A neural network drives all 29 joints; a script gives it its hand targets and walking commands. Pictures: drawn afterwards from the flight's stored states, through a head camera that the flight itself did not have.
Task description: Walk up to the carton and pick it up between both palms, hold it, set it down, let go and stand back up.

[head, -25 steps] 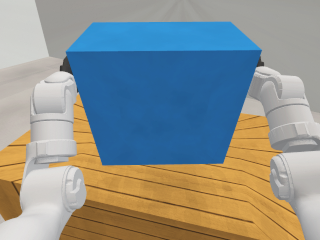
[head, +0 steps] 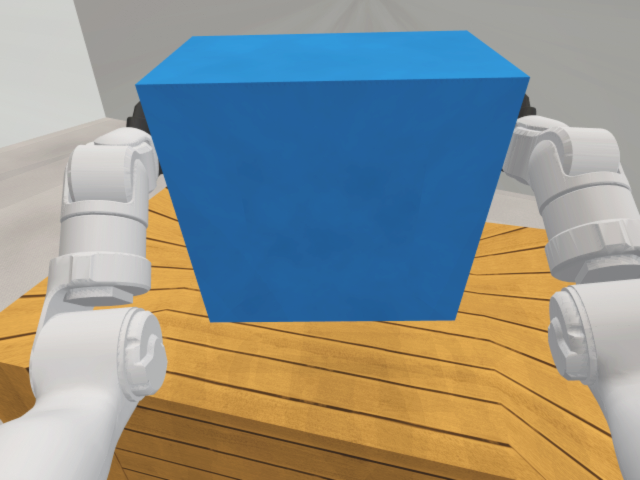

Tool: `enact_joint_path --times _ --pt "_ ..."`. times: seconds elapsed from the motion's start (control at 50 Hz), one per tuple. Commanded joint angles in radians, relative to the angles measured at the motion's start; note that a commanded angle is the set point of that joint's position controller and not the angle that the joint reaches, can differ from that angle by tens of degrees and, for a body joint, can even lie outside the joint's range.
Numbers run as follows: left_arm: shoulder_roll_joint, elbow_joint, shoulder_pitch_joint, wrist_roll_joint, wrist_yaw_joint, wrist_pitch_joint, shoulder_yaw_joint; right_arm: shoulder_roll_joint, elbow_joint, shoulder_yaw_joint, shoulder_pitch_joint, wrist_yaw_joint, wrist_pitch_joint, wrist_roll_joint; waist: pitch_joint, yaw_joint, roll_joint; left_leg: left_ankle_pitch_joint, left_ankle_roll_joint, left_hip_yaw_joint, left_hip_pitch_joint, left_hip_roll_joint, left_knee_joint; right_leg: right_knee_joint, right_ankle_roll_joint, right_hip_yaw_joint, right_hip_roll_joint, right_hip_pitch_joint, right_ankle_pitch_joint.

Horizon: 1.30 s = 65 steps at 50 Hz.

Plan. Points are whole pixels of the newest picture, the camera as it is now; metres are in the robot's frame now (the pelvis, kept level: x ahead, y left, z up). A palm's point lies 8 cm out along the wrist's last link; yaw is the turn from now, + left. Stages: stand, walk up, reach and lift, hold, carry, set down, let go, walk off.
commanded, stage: hold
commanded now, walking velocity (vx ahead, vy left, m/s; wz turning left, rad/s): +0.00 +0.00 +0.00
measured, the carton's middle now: (330, 185) +0.38 -0.01 +0.28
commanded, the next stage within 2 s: set down in 0.76 s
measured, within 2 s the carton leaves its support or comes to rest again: neither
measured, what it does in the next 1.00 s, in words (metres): stands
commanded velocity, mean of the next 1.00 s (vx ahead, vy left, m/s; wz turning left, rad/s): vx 0.00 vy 0.00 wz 0.00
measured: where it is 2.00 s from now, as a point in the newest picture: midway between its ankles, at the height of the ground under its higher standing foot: outside the picture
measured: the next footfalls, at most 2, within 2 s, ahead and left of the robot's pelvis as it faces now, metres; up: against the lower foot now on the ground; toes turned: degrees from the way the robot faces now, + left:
none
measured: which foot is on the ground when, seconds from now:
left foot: down 0.00-1.00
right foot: down 0.00-1.00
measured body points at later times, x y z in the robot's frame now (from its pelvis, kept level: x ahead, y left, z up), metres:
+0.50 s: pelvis +0.00 +0.01 +0.00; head -0.10 +0.02 +0.44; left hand +0.38 +0.21 +0.31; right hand +0.37 -0.20 +0.34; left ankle -0.01 +0.14 -0.75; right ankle +0.01 -0.10 -0.75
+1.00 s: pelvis -0.01 +0.00 +0.00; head -0.10 +0.02 +0.44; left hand +0.38 +0.21 +0.36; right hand +0.37 -0.20 +0.38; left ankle -0.01 +0.14 -0.75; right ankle +0.01 -0.10 -0.75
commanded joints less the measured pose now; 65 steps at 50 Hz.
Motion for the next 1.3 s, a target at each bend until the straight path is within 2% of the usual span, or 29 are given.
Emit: enact_joint_path --times 0.0,0.04,0.12,0.14,0.18,0.22,0.32,0.34,0.46,0.48,0.52,0.54,0.6,0.64,0.66,0.68,0.74,0.76,0.8,0.84,0.88,0.9,0.94,1.0,1.08,1.12,1.22,1.24,1.28 --pt "-0.46 -0.222 -0.698 -0.204 -0.157 -0.065 -0.218 0.57 -0.363 0.088 -0.715 0.158 -0.039 0.193 -0.291 -0.001 -0.017 0.275 0.004 0.057 0.005 -0.056 -0.008 0.003 0.004 0.027 -0.005 0.213 0.241" --pt "-0.466 -0.225 -0.7 -0.198 -0.16 -0.064 -0.217 0.538 -0.333 0.079 -0.704 0.153 -0.037 0.178 -0.271 -0.01 -0.01 0.267 0.005 0.048 0.009 -0.058 -0.013 0.002 0.007 0.025 -0.006 0.203 0.238" --pt "-0.456 -0.287 -0.643 -0.195 -0.166 -0.062 -0.228 0.55 -0.401 0.106 -0.658 0.146 -0.039 0.195 -0.306 -0.012 -0.011 0.389 -0.004 0.045 0.044 -0.063 0.005 0.014 0.013 0.019 -0.003 0.247 0.36" --pt "-0.459 -0.281 -0.625 -0.189 -0.167 -0.055 -0.219 0.54 -0.41 0.106 -0.645 0.146 -0.038 0.2 -0.307 -0.017 -0.036 0.391 -0.004 0.038 0.049 -0.06 0.004 0.012 0.015 0.02 0.002 0.263 0.387" --pt "-0.457 -0.285 -0.63 -0.175 -0.169 -0.045 -0.22 0.512 -0.402 0.077 -0.644 0.141 -0.039 0.177 -0.25 -0.033 0.0 0.38 -0.016 0.05 0.038 -0.057 -0.002 0.011 0.014 0.021 0.001 0.233 0.365" --pt "-0.467 -0.303 -0.608 -0.175 -0.175 -0.044 -0.222 0.532 -0.401 0.081 -0.623 0.142 -0.037 0.18 -0.238 -0.035 -0.007 0.369 -0.013 0.047 0.029 -0.062 -0.003 0.001 0.01 0.02 -0.002 0.245 0.346" --pt "-0.496 -0.425 -0.65 -0.196 -0.151 -0.046 -0.28 0.53 -0.508 0.102 -0.653 0.153 -0.057 0.199 -0.319 -0.038 0.054 0.42 -0.038 0.052 0.063 -0.06 0.009 0.023 0.007 0.002 0.009 0.257 0.365" --pt "-0.504 -0.391 -0.638 -0.19 -0.148 -0.039 -0.278 0.532 -0.477 0.091 -0.636 0.156 -0.052 0.192 -0.285 -0.048 0.06 0.387 -0.036 0.054 0.048 -0.057 0.001 0.008 0.004 0.004 0.002 0.241 0.329" --pt "-0.492 -0.292 -0.625 -0.149 -0.161 -0.023 -0.217 0.56 -0.392 0.088 -0.617 0.172 -0.038 0.168 -0.196 -0.008 0.021 0.232 -0.001 0.056 -0.018 -0.046 -0.035 -0.008 -0.003 0.015 -0.003 0.205 0.2" --pt "-0.508 -0.272 -0.619 -0.15 -0.166 -0.026 -0.224 0.56 -0.368 0.078 -0.594 0.175 -0.035 0.155 -0.179 -0.021 0.011 0.199 -0.009 0.057 -0.03 -0.048 -0.049 -0.008 -0.003 0.008 -0.004 0.174 0.169" --pt "-0.515 -0.287 -0.646 -0.155 -0.167 -0.031 -0.232 0.543 -0.381 0.09 -0.651 0.178 -0.044 0.161 -0.215 -0.004 0.023 0.217 -0.012 0.06 -0.004 -0.043 -0.041 0.001 -0.007 0.004 0.003 0.174 0.174" --pt "-0.504 -0.294 -0.683 -0.164 -0.162 -0.03 -0.238 0.52 -0.38 0.068 -0.675 0.177 -0.046 0.152 -0.202 -0.021 0.031 0.194 -0.006 0.052 -0.016 -0.042 -0.039 -0.003 -0.007 0.007 0.001 0.174 0.151" --pt "-0.531 -0.288 -0.687 -0.177 -0.155 -0.041 -0.254 0.534 -0.365 0.056 -0.675 0.185 -0.055 0.154 -0.244 -0.011 0.034 0.154 -0.008 0.045 -0.025 -0.042 -0.055 0.007 -0.012 0.006 0.005 0.172 0.127" --pt "-0.522 -0.275 -0.698 -0.191 -0.147 -0.042 -0.263 0.509 -0.356 0.049 -0.692 0.185 -0.055 0.156 -0.25 -0.023 0.037 0.161 -0.007 0.046 -0.022 -0.033 -0.047 0.009 -0.015 0.0 0.01 0.17 0.125" --pt "-0.513 -0.269 -0.696 -0.192 -0.143 -0.046 -0.255 0.526 -0.38 0.067 -0.695 0.184 -0.057 0.161 -0.271 -0.006 0.015 0.162 -0.002 0.047 -0.024 -0.039 -0.053 0.007 -0.008 0.002 0.006 0.176 0.134" --pt "-0.518 -0.25 -0.696 -0.191 -0.139 -0.042 -0.256 0.504 -0.343 0.052 -0.704 0.186 -0.052 0.159 -0.239 -0.015 0.039 0.14 0.0 0.05 -0.044 -0.039 -0.058 0.002 -0.011 0.011 0.003 0.174 0.107" --pt "-0.495 -0.182 -0.695 -0.177 -0.149 -0.047 -0.212 0.539 -0.283 0.051 -0.698 0.198 -0.048 0.148 -0.196 0.012 0.006 0.051 0.019 0.065 -0.075 -0.04 -0.07 -0.002 -0.012 0.018 -0.002 0.141 0.027" --pt "-0.509 -0.241 -0.793 -0.184 -0.147 -0.066 -0.198 0.615 -0.29 0.029 -0.826 0.211 -0.073 0.129 -0.266 0.004 -0.033 0.052 0.014 0.08 -0.003 -0.06 -0.051 0.013 0.017 0.008 -0.009 0.177 0.049" --pt "-0.472 -0.205 -0.829 -0.177 -0.148 -0.094 -0.161 0.605 -0.262 -0.004 -0.839 0.226 -0.105 0.094 -0.258 0.006 -0.064 0.069 0.014 0.078 -0.002 -0.058 -0.064 0.009 0.024 -0.001 -0.007 0.166 0.058" --pt "-0.493 -0.245 -0.83 -0.172 -0.14 -0.124 -0.184 0.628 -0.284 0.001 -0.838 0.234 -0.153 0.077 -0.306 0.019 -0.046 0.141 0.004 0.095 0.041 -0.063 -0.051 0.012 0.027 -0.019 -0.003 0.187 0.093" --pt "-0.462 -0.157 -0.831 -0.144 -0.146 -0.141 -0.158 0.589 -0.232 -0.048 -0.829 0.232 -0.191 0.03 -0.239 0.004 -0.04 0.109 0.006 0.097 0.039 -0.063 -0.064 0.018 0.033 -0.026 -0.009 0.157 0.082" --pt "-0.446 -0.102 -0.837 -0.119 -0.156 -0.147 -0.134 0.561 -0.162 -0.083 -0.79 0.232 -0.204 -0.011 -0.186 -0.024 -0.036 0.074 -0.001 0.097 0.039 -0.065 -0.071 -0.001 0.032 -0.038 -0.012 0.145 0.031" --pt "-0.426 -0.02 -0.772 -0.079 -0.183 -0.144 -0.091 0.546 -0.091 -0.118 -0.719 0.226 -0.215 -0.05 -0.095 -0.021 -0.061 0.033 0.006 0.111 0.025 -0.071 -0.087 -0.004 0.045 -0.05 -0.017 0.141 0.009" --pt "-0.443 0.005 -0.7 -0.032 -0.223 -0.12 -0.08 0.541 -0.111 -0.133 -0.681 0.218 -0.23 -0.071 -0.081 -0.031 -0.033 0.08 0.005 0.126 0.039 -0.084 -0.084 -0.006 0.049 -0.047 -0.024 0.183 0.043" --pt "-0.462 -0.054 -0.655 0.002 -0.252 -0.103 -0.081 0.527 -0.175 -0.102 -0.66 0.198 -0.242 -0.053 -0.037 -0.052 -0.01 0.147 0.0 0.126 0.092 -0.082 -0.073 -0.019 0.045 -0.061 -0.019 0.208 0.085" --pt "-0.468 -0.134 -0.64 0.0 -0.257 -0.103 -0.102 0.522 -0.271 -0.073 -0.695 0.195 -0.262 -0.038 -0.082 -0.051 -0.01 0.194 -0.007 0.13 0.115 -0.084 -0.054 -0.016 0.044 -0.067 -0.011 0.25 0.132" --pt "-0.504 -0.223 -0.603 -0.005 -0.237 -0.123 -0.16 0.5 -0.301 -0.077 -0.602 0.207 -0.303 -0.08 -0.095 -0.088 0.032 0.243 -0.038 0.119 0.163 -0.076 -0.052 -0.003 0.027 -0.095 0.001 0.244 0.138" --pt "-0.511 -0.261 -0.594 -0.004 -0.232 -0.133 -0.161 0.513 -0.315 -0.073 -0.602 0.208 -0.311 -0.094 -0.117 -0.081 0.013 0.295 -0.039 0.125 0.189 -0.079 -0.037 0.01 0.031 -0.107 0.008 0.244 0.165" --pt "-0.538 -0.305 -0.594 -0.008 -0.211 -0.143 -0.186 0.498 -0.372 -0.066 -0.604 0.217 -0.344 -0.096 -0.158 -0.083 0.041 0.352 -0.056 0.119 0.211 -0.078 -0.018 0.02 0.025 -0.113 0.014 0.255 0.18"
